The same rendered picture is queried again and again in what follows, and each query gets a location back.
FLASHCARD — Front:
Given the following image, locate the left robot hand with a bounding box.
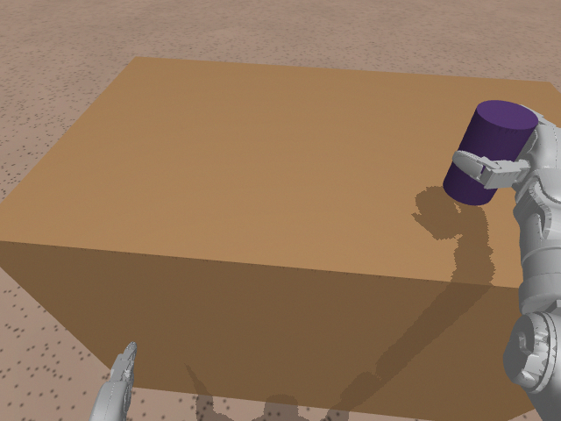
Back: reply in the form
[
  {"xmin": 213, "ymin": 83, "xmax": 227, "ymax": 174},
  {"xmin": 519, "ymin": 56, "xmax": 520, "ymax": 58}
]
[{"xmin": 89, "ymin": 341, "xmax": 137, "ymax": 421}]

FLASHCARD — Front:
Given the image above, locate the can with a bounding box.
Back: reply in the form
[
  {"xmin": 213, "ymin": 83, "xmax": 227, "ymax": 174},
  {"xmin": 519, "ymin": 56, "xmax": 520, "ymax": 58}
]
[{"xmin": 443, "ymin": 100, "xmax": 538, "ymax": 205}]

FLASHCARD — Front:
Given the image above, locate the right robot arm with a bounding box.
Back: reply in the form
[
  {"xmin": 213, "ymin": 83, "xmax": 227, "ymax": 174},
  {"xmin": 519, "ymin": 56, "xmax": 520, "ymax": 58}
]
[{"xmin": 503, "ymin": 168, "xmax": 561, "ymax": 421}]

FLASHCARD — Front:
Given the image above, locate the right robot hand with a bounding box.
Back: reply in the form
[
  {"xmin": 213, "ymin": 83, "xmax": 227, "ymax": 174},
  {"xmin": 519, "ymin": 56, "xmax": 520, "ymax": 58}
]
[{"xmin": 452, "ymin": 104, "xmax": 561, "ymax": 191}]

